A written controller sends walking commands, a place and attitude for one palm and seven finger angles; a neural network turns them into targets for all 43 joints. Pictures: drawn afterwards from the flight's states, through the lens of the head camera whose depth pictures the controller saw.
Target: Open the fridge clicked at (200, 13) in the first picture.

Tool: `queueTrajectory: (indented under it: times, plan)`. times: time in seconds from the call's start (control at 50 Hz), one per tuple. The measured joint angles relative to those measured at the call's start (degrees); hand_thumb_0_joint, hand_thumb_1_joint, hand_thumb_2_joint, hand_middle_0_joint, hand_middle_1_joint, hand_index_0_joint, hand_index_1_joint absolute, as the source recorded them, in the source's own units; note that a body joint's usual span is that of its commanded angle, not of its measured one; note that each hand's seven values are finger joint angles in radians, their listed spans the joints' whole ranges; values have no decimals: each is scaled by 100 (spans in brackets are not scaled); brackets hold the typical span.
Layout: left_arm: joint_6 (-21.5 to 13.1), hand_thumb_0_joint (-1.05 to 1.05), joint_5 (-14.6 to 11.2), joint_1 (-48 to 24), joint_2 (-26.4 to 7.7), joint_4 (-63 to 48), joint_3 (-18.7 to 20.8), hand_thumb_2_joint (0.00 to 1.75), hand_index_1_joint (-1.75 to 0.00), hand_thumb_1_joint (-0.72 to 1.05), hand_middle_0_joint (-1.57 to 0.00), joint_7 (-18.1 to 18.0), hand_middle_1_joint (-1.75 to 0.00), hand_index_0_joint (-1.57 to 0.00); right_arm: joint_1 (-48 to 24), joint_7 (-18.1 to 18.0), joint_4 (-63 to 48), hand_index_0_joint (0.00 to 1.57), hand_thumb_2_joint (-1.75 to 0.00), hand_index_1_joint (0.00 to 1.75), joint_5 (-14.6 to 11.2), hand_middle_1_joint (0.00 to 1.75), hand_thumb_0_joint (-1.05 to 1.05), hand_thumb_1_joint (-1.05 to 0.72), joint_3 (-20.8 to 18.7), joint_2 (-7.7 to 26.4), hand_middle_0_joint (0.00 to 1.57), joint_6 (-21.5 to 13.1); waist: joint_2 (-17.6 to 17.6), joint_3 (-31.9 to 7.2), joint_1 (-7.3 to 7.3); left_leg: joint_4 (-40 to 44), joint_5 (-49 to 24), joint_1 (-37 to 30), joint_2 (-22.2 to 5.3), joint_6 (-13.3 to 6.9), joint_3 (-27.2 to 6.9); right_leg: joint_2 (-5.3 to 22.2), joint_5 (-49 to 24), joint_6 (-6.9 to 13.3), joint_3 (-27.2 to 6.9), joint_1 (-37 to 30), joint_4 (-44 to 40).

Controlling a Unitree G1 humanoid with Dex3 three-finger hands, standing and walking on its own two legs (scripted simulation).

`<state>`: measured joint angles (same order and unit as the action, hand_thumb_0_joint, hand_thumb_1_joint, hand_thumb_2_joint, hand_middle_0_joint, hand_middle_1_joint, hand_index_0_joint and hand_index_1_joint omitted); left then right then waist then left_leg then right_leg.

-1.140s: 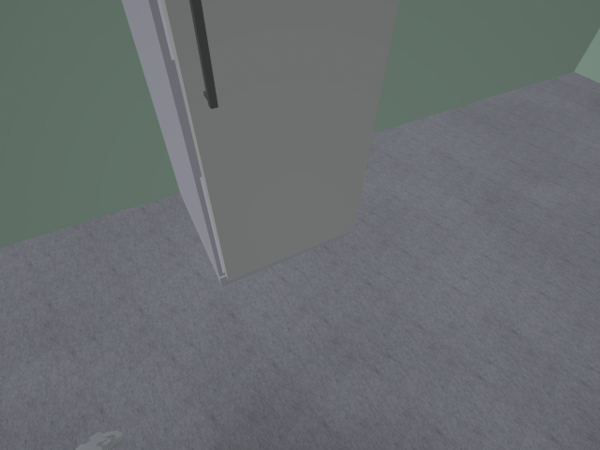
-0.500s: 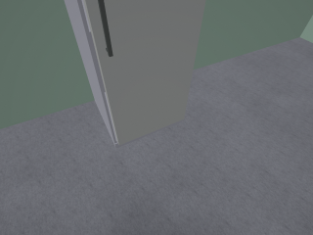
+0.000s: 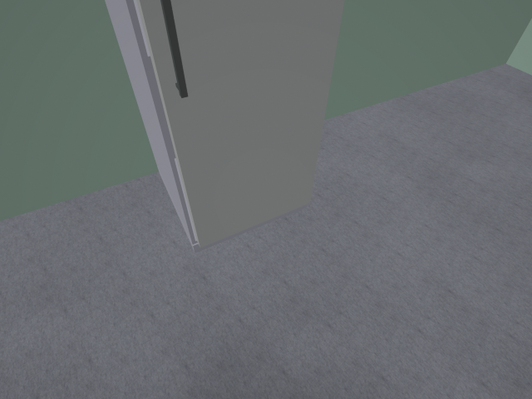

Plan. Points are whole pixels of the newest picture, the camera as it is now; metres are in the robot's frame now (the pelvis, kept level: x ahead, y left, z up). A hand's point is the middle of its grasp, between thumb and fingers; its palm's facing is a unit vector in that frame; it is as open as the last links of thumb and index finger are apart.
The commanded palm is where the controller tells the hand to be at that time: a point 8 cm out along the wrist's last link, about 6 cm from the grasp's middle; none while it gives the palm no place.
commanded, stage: look at it before walking up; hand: left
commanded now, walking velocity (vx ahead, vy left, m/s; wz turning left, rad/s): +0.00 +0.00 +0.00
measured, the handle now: (171, 38) +0.81 +0.27 +0.18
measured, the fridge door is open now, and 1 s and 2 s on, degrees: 0 0 0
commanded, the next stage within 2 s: turn to face it in 0.30 s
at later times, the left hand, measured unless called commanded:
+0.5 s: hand out of the picture +0.08 +0.25 -0.15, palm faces -0.01 -0.94 -0.34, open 7.4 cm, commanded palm none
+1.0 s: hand out of the picture -0.02 +0.27 -0.19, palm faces +0.27 -0.94 -0.22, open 7.4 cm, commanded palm none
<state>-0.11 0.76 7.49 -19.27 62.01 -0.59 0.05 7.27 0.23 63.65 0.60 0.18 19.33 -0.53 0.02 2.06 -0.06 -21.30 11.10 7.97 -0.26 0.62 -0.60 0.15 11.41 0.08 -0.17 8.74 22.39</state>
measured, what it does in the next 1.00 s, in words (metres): lifts its right foot, turning left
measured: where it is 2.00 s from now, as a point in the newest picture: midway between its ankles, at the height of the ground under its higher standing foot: outside the picture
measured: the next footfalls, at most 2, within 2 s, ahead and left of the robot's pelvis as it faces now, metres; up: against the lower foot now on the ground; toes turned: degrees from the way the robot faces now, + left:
right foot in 1.40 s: +0.03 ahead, -0.07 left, +0.00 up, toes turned +24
left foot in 1.86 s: -0.04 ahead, +0.13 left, +0.00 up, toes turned +35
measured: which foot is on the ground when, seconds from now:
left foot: down 0.00-1.00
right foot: down 0.00-0.80, up 0.82-1.00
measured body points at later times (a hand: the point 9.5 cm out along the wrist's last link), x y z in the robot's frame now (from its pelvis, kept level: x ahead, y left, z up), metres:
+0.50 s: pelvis +0.01 +0.00 +0.00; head +0.01 +0.00 +0.45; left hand +0.08 +0.30 -0.13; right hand +0.09 -0.29 -0.13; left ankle +0.01 +0.13 -0.75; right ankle +0.01 -0.12 -0.75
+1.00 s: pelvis -0.03 +0.06 -0.01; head +0.00 +0.10 +0.44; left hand -0.04 +0.32 -0.17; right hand +0.06 -0.17 -0.14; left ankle -0.01 +0.13 -0.75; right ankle -0.01 -0.11 -0.66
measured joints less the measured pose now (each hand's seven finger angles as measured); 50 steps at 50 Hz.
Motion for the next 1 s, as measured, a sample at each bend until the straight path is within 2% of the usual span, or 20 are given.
queueTrajectory:
  times: [0.42,0.52,0.62,0.68,0.72,0.76,0.78,0.8,0.82,0.86,0.92,1.0]
  plan:
    - [-5,0,-3,-1,-29,41,7,90,-30,90,-20,-3,-30,-20,-69,-14,5,20,-90,30,-9,30,0,-91,17,9,21,-9,-7,37,23,93,-5,-79,-12,5,0,-11,-18,2,0,-87,-112]
    - [54,0,-10,-39,1,-48,44,90,-30,90,-20,-63,-30,-20,-30,-23,-74,20,-90,30,-4,30,0,-91,-2,-21,21,48,0,33,-20,-70,43,50,35,3,-92,38,74,-16,94,1,54]
    - [160,0,2,-29,216,-324,79,90,-30,90,-20,-130,-30,-20,107,-11,-265,20,-90,30,-1,30,0,-91,-47,-184,20,234,-57,87,-50,-819,269,549,86,-11,-246,106,294,-30,342,238,469]
    - [167,0,53,19,365,-525,104,90,-30,90,-20,-153,-30,-20,216,3,-378,20,-90,30,-3,30,0,-91,-120,-324,20,353,-34,219,-63,-2150,1219,1057,79,19,-66,229,425,-42,578,284,699]
    - [176,0,86,71,428,-614,124,90,-30,90,-20,-168,-30,-20,280,29,-443,20,-90,30,-24,30,0,-91,-160,-436,20,386,49,313,-70,-2612,1570,1202,35,56,99,357,499,-100,711,284,832]
    - [204,0,91,132,444,-671,147,90,-30,90,-20,-158,-30,-20,371,64,-538,20,-90,30,-37,30,0,-91,-180,-548,20,367,168,362,-111,-2293,1336,1117,-33,92,280,529,624,-206,842,347,1066]
    - [226,0,78,174,447,-702,158,90,-30,90,-20,-148,-30,-20,435,84,-596,20,-90,30,-33,30,0,-91,-182,-582,20,338,213,360,-133,-1897,963,995,-56,89,338,622,730,-273,899,428,1273]
    - [258,0,54,208,449,-733,177,90,-30,90,-20,-136,-30,-20,493,93,-650,20,-90,30,-13,30,0,-91,-192,-609,20,294,260,347,-143,-1697,653,983,-8,-37,336,726,861,-297,901,598,1597]
    - [313,0,36,210,445,-737,206,90,-30,90,-20,-138,-30,-20,514,87,-679,20,-90,30,5,30,0,-91,-203,-662,20,258,334,372,-121,-1792,635,1065,85,-199,358,761,1295,-332,725,825,2074]
    - [424,0,30,234,455,-724,256,90,-30,90,-20,-149,-30,-20,536,70,-712,20,-90,30,30,30,0,-91,-195,-758,21,232,375,413,-64,-1787,699,1085,161,-424,390,626,1759,-324,365,1275,3071]
    - [480,0,41,261,486,-656,323,90,-30,90,-20,-119,-30,-20,631,8,-751,20,-90,30,48,30,0,-91,-179,-863,21,222,297,352,-89,-1312,445,995,228,-497,282,465,1438,-349,178,1737,3967]
    - [416,0,40,317,487,-653,394,90,-30,90,-20,-96,-30,-20,731,-42,-753,20,-90,30,33,30,0,-91,-173,-941,21,190,211,245,-86,-637,10,843,329,-550,104,408,901,-432,67,1939,4183]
